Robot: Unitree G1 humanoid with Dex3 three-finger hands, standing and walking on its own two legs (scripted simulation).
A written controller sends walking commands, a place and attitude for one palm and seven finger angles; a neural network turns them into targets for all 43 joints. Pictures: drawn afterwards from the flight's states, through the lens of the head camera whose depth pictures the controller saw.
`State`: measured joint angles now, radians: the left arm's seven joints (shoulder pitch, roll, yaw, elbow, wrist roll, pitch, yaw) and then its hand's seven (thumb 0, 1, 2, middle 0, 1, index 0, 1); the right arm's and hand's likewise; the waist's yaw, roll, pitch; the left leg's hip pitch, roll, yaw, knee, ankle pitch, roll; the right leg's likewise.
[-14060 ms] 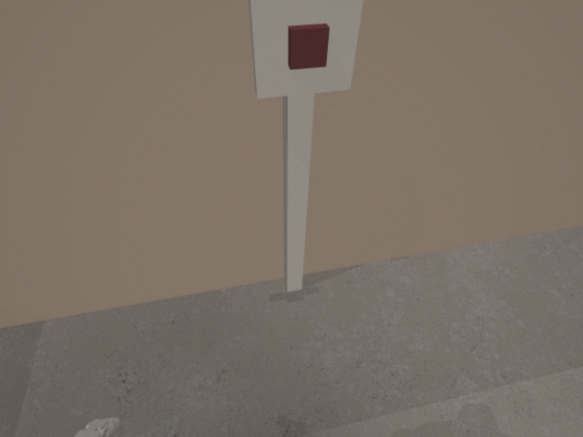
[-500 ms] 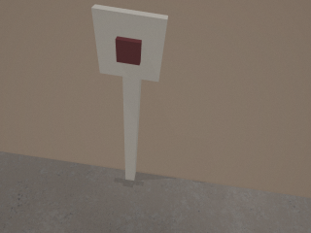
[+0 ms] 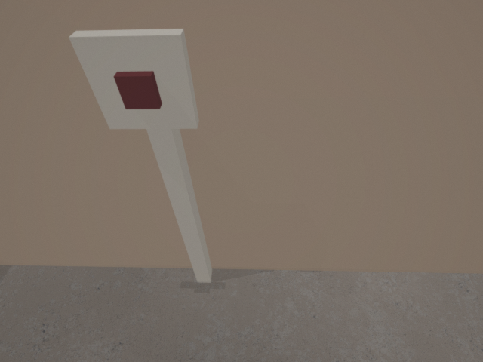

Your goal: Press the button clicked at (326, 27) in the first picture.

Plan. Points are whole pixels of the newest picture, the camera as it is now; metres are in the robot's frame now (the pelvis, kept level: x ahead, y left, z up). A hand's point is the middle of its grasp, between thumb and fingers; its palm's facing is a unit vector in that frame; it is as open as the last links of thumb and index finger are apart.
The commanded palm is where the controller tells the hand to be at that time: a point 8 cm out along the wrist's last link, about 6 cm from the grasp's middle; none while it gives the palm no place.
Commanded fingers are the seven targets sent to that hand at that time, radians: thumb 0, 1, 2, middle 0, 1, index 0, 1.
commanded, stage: come to a stop and stand still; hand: left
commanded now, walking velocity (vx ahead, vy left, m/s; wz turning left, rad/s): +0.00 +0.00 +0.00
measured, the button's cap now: (139, 89) +0.56 +0.21 +0.19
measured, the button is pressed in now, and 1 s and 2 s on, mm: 0 0 0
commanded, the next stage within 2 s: look again from close up in 0.86 s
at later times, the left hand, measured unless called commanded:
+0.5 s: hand out of the picture -0.01 +0.12 -0.18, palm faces +0.08 -0.99 -0.14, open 7.4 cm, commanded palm none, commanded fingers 0.00 0.90 0.90 -0.20 -0.30 -0.20 -0.30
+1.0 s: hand out of the picture +0.02 +0.18 -0.18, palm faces +0.03 -0.98 -0.20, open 7.4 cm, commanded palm none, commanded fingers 0.00 0.90 0.90 -0.20 -0.30 -0.20 -0.30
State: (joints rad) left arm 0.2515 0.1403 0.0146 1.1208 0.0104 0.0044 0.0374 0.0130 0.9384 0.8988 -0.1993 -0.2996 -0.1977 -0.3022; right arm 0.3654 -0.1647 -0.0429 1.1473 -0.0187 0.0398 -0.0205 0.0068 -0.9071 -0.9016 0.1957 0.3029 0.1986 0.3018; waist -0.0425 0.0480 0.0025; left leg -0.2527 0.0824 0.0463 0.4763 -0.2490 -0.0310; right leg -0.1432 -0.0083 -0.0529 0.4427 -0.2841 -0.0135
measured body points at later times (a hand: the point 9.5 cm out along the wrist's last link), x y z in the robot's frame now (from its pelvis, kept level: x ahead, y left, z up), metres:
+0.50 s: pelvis +0.03 -0.02 +0.00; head +0.04 -0.03 +0.45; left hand -0.01 +0.17 -0.16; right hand +0.02 -0.24 -0.17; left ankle +0.03 +0.15 -0.74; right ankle -0.03 -0.11 -0.74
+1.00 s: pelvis +0.03 +0.01 +0.00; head +0.04 +0.01 +0.45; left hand +0.02 +0.23 -0.16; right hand +0.01 -0.21 -0.17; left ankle +0.03 +0.15 -0.74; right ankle -0.03 -0.11 -0.74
